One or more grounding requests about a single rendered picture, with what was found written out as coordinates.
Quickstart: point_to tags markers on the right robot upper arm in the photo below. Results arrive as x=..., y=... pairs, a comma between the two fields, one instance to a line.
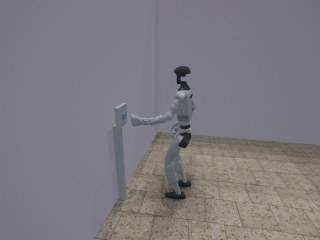
x=193, y=104

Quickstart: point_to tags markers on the robot right foot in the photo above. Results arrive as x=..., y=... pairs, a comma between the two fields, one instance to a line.
x=186, y=184

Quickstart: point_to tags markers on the button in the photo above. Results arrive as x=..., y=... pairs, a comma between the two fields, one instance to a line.
x=124, y=116

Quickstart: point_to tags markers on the robot right hand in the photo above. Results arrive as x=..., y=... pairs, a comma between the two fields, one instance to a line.
x=178, y=125

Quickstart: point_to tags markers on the left robot shin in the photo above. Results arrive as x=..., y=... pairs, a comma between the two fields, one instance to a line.
x=172, y=177

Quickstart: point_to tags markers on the left robot upper arm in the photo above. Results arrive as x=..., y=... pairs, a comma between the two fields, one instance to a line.
x=178, y=99

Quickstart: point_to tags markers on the panel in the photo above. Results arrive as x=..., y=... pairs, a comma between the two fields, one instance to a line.
x=119, y=150

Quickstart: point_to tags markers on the robot left forearm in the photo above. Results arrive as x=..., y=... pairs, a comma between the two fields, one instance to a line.
x=156, y=120

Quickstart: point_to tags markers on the robot left hand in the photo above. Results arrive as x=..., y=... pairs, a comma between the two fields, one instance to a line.
x=135, y=120

